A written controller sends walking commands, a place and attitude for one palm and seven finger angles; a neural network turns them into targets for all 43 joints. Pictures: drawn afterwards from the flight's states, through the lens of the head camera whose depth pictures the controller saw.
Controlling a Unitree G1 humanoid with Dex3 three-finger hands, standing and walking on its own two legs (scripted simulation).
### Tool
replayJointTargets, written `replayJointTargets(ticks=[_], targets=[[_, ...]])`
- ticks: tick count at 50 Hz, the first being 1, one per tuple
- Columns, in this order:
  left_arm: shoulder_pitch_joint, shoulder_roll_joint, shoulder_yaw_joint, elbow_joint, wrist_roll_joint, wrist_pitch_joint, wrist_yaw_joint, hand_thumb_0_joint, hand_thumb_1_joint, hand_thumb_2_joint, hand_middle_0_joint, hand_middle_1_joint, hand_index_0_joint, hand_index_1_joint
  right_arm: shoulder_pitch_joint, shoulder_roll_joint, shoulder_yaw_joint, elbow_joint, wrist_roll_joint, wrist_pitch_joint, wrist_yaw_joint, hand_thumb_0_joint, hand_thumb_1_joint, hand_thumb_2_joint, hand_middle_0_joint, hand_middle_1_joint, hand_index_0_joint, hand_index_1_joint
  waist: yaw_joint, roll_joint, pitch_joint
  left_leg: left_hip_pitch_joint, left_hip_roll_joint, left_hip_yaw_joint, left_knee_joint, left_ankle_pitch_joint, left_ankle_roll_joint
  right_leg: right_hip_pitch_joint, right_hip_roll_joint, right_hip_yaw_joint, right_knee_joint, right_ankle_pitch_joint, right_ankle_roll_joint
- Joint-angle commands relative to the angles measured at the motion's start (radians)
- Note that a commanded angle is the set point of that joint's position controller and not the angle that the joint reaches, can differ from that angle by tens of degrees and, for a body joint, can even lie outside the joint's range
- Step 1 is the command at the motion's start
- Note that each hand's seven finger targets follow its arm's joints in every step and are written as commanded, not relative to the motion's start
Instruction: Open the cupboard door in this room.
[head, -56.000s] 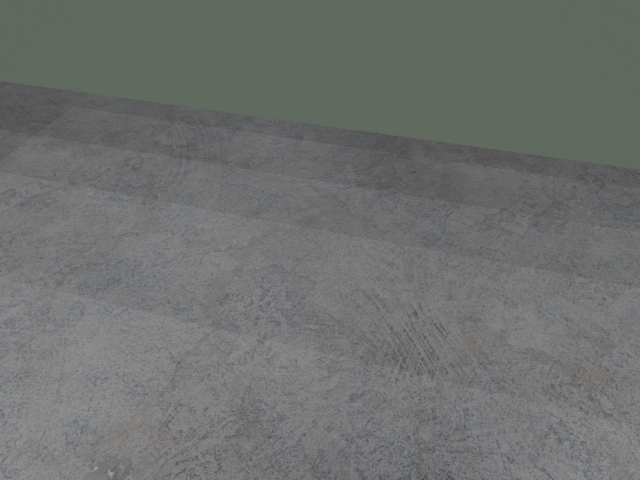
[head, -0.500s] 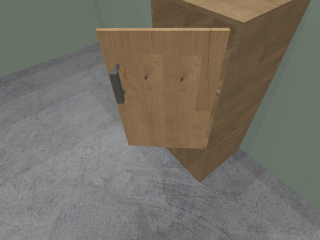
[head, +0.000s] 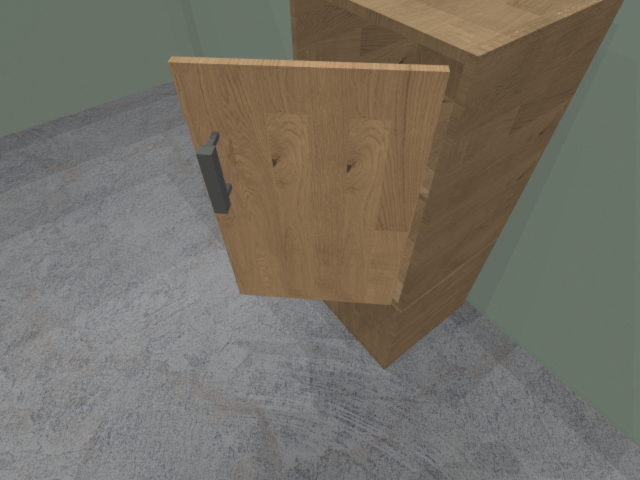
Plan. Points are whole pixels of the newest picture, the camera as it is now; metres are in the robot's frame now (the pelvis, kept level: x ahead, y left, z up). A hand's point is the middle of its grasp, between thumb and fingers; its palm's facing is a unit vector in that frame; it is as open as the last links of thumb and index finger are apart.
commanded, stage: look again from close up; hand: left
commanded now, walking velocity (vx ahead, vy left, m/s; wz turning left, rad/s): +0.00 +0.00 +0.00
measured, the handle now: (218, 173) +0.55 +0.20 +0.06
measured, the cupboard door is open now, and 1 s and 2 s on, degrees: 47 47 47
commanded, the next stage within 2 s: raise the hand with hooked fingers in 0.04 s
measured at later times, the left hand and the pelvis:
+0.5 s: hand (179, 449) +0.16 +0.18 -0.03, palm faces -0.03 -1.00 -0.02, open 8.2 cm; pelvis -0.02 -0.01 -0.05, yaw +2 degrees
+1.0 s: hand (106, 423) +0.18 +0.26 +0.01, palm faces +0.03 -1.00 -0.04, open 11.2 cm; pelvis -0.05 +0.03 -0.05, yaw +1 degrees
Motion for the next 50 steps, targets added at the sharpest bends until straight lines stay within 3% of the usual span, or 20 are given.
replayJointTargets(ticks=[1,6,7,8,9,10,11,12,13,17,19,22,26,30,33,38,40,42,45,50], targets=[[0.055,0.124,0.026,-0.029,0.004,-0.018,0.013,0.0,0.9,0.9,-0.2,-0.3,-0.2,-0.3,0.047,-0.098,-0.016,-0.027,0.001,-0.018,-0.008,0.0,-0.9,-0.9,0.2,0.3,0.2,0.3,0.006,-0.023,-0.018,0.036,0.088,-0.085,-0.052,0.195,0.031,-0.016,-0.099,0.102,-0.088,0.276,-0.021],[0.063,0.128,0.028,-0.025,0.005,-0.021,0.016,0.0,0.9,0.9,-0.2,-0.3,-0.2,-0.3,0.033,-0.101,-0.018,-0.023,0.001,-0.016,-0.01,0.0,-0.9,-0.9,0.2,0.3,0.2,0.3,0.007,-0.043,-0.02,0.05,0.088,-0.077,-0.04,0.221,0.026,0.002,-0.105,0.098,-0.088,0.36,-0.019],[0.157,0.11,0.031,0.005,0.009,-0.026,0.058,0.0,0.9,0.9,-0.2,-0.3,-0.2,-0.3,-0.046,-0.122,-0.028,-0.09,0.014,-0.011,-0.001,0.0,-0.9,-0.9,0.2,0.3,0.2,0.3,0.035,-0.082,0.025,-0.067,0.093,-0.038,0.186,0.141,-0.003,-0.003,-0.174,0.184,-0.11,0.707,0.035],[-0.625,0.353,0.167,-1.517,-0.189,-0.257,0.037,0.0,0.877,0.89,-0.202,-0.315,-0.202,-0.315,-0.022,-0.274,-0.047,-0.416,0.061,-0.168,-0.042,0.0,-0.9,-0.9,0.2,0.3,0.2,0.3,-0.079,0.109,-0.478,0.183,-0.032,-0.066,0.027,0.328,0.046,0.099,-0.073,0.092,0.001,0.655,-0.016],[-0.099,0.267,0.158,-1.218,-0.11,-0.21,0.056,0.0,0.853,0.88,-0.203,-0.33,-0.203,-0.33,-0.082,-0.184,-0.026,-0.372,0.038,-0.255,-0.079,0.0,-0.9,-0.9,0.2,0.3,0.2,0.3,0.026,0.277,-0.454,0.287,-0.011,-0.04,0.014,0.533,0.064,0.084,-0.011,0.07,0.049,0.494,-0.031],[-0.063,0.22,0.136,-1.156,-0.138,-0.171,0.101,0.0,0.83,0.87,-0.205,-0.345,-0.205,-0.345,-0.089,-0.196,-0.035,-0.32,0.051,-0.277,-0.084,0.0,-0.9,-0.9,0.2,0.3,0.2,0.3,0.01,0.267,-0.353,0.19,-0.003,-0.053,0.045,0.453,0.033,0.003,-0.008,0.014,0.014,0.316,-0.023],[0.225,-0.031,0.01,-0.94,-0.16,-0.081,0.082,0.0,0.807,0.86,-0.207,-0.36,-0.207,-0.36,-0.057,-0.152,-0.039,-0.311,0.062,-0.273,-0.078,0.0,-0.9,-0.9,0.2,0.3,0.2,0.3,-0.027,0.107,-0.23,0.12,0.01,-0.069,0.054,0.438,0.047,-0.053,-0.007,-0.004,0.009,0.34,-0.005],[0.021,0.033,0.072,-1.121,-0.19,-0.116,0.059,0.0,0.783,0.85,-0.208,-0.375,-0.208,-0.375,-0.086,-0.19,-0.053,-0.39,0.061,-0.283,-0.072,0.0,-0.9,-0.9,0.2,0.3,0.2,0.3,-0.035,0.023,-0.099,0.026,-0.005,-0.09,0.08,0.361,0.041,-0.105,-0.011,-0.013,0.016,0.367,0.006],[0.049,0.105,0.156,-1.087,-0.183,-0.164,0.029,0.0,0.76,0.84,-0.21,-0.39,-0.21,-0.39,-0.07,-0.207,-0.084,-0.405,0.047,-0.287,-0.074,0.0,-0.9,-0.9,0.2,0.3,0.2,0.3,-0.053,-0.104,-0.118,-0.007,-0.014,-0.078,0.121,0.305,0.046,-0.165,-0.004,-0.024,0.023,0.339,0.017],[0.432,0.012,0.204,-0.804,-0.228,-0.375,-0.167,0.0,0.667,0.8,-0.217,-0.45,-0.217,-0.45,-0.123,-0.192,-0.102,-0.507,0.026,-0.278,-0.034,0.0,-0.9,-0.9,0.2,0.3,0.2,0.3,0.055,-0.325,-0.052,-0.319,-0.044,-0.078,0.245,0.155,0.01,-0.259,-0.003,-0.011,0.183,0.355,0.041],[0.423,0.043,0.232,-0.833,-0.264,-0.502,-0.299,0.0,0.62,0.78,-0.22,-0.48,-0.22,-0.48,-0.148,-0.2,-0.111,-0.565,0.031,-0.282,-0.014,0.0,-0.9,-0.9,0.2,0.3,0.2,0.3,0.069,-0.302,-0.126,-0.406,-0.059,-0.062,0.32,0.108,-0.001,-0.26,-0.016,0.029,0.255,0.373,0.041],[0.3,0.171,0.313,-0.901,-0.298,-0.617,-0.48,0.0,0.55,0.75,-0.225,-0.525,-0.225,-0.525,-0.147,-0.223,-0.11,-0.64,0.04,-0.288,0.008,0.0,-0.9,-0.9,0.2,0.3,0.2,0.3,0.056,-0.072,-0.254,-0.439,-0.071,-0.051,0.427,0.095,-0.003,-0.272,-0.045,0.11,0.329,0.368,0.02],[0.057,0.231,0.383,-1.143,-0.372,-0.624,-0.497,0.0,0.457,0.71,-0.232,-0.585,-0.232,-0.585,-0.133,-0.209,-0.104,-0.715,0.046,-0.283,-0.02,0.0,-0.9,-0.9,0.2,0.3,0.2,0.3,0.034,0.018,-0.381,-0.469,-0.064,-0.054,0.5,0.007,0.02,-0.326,-0.035,0.164,0.325,0.109,0.032],[-0.198,0.209,0.293,-1.323,-0.382,-0.653,-0.447,0.0,0.363,0.67,-0.238,-0.645,-0.238,-0.645,-0.074,-0.208,-0.074,-0.679,0.04,-0.293,-0.044,0.0,-0.9,-0.9,0.2,0.3,0.2,0.3,-0.055,0.067,-0.341,-0.44,-0.023,-0.099,0.556,-0.041,0.039,-0.479,0.009,0.131,0.349,-0.043,0.011],[-0.173,0.187,0.212,-1.274,-0.331,-0.61,-0.455,0.0,0.293,0.64,-0.243,-0.69,-0.243,-0.69,-0.063,-0.219,-0.065,-0.658,0.048,-0.308,-0.057,0.0,-0.9,-0.9,0.2,0.3,0.2,0.3,-0.074,0.088,-0.273,-0.448,-0.009,-0.122,0.528,-0.092,0.046,-0.537,0.023,0.098,0.343,-0.109,-0.001],[-0.053,0.274,0.292,-1.149,-0.314,-0.371,-0.481,0.0,0.177,0.59,-0.252,-0.765,-0.252,-0.765,-0.08,-0.231,-0.055,-0.693,0.068,-0.295,-0.063,0.0,-0.9,-0.9,0.2,0.3,0.2,0.3,-0.012,0.058,-0.314,-0.433,-0.017,-0.136,0.43,-0.102,0.043,-0.441,0.021,0.065,0.292,-0.126,0.006],[0.03,0.311,0.386,-1.104,-0.346,-0.281,-0.465,0.0,0.13,0.57,-0.255,-0.795,-0.255,-0.795,-0.108,-0.22,-0.051,-0.716,0.068,-0.28,-0.062,0.0,-0.9,-0.9,0.2,0.3,0.2,0.3,0.044,0.032,-0.344,-0.418,-0.021,-0.14,0.391,-0.071,0.034,-0.369,0.027,0.04,0.292,-0.103,0.002],[0.036,0.304,0.419,-1.172,-0.378,-0.253,-0.427,0.0,0.083,0.55,-0.258,-0.825,-0.258,-0.825,-0.119,-0.205,-0.042,-0.734,0.066,-0.267,-0.059,0.0,-0.9,-0.9,0.2,0.3,0.2,0.3,0.058,0.012,-0.353,-0.401,-0.021,-0.137,0.359,-0.061,0.027,-0.341,0.024,0.015,0.287,-0.095,0.007],[0.009,0.283,0.434,-1.216,-0.393,-0.279,-0.362,0.0,0.013,0.52,-0.263,-0.87,-0.263,-0.87,-0.115,-0.198,-0.034,-0.735,0.055,-0.27,-0.054,0.0,-0.9,-0.9,0.2,0.3,0.2,0.3,0.058,-0.007,-0.29,-0.393,-0.017,-0.148,0.321,-0.071,0.021,-0.361,0.041,-0.019,0.289,-0.104,0.002],[-0.107,0.251,0.323,-1.218,-0.329,-0.359,-0.348,0.0,-0.103,0.47,-0.272,-0.945,-0.272,-0.945,-0.053,-0.228,-0.031,-0.706,0.049,-0.298,-0.047,0.0,-0.9,-0.9,0.2,0.3,0.2,0.3,-0.017,0.02,-0.212,-0.375,-0.009,-0.162,0.298,-0.177,0.024,-0.453,0.044,-0.024,0.285,-0.157,0.003]])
